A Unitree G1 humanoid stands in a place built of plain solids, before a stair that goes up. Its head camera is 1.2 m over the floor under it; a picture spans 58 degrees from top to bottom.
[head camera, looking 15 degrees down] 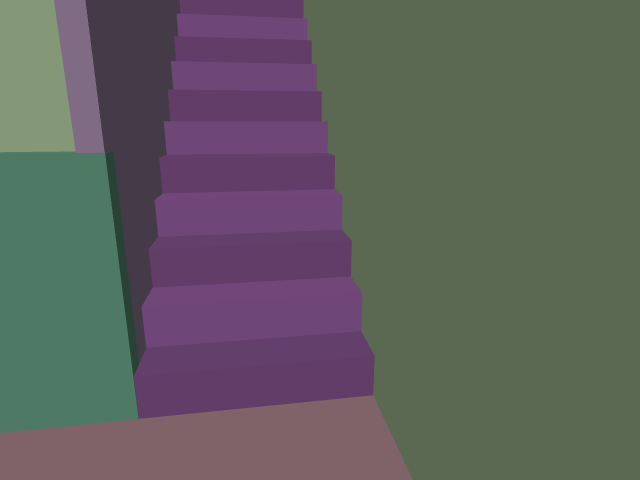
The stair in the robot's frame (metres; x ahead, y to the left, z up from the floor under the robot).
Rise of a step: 0.20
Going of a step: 0.24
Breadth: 1.02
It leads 9 degrees to the left of straight ahead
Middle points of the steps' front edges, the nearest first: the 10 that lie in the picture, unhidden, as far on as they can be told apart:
1.65 0.26 0.20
1.88 0.30 0.41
2.12 0.34 0.61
2.35 0.37 0.81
2.59 0.41 1.01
2.83 0.45 1.22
3.06 0.49 1.42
3.30 0.53 1.62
3.53 0.57 1.82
3.77 0.61 2.03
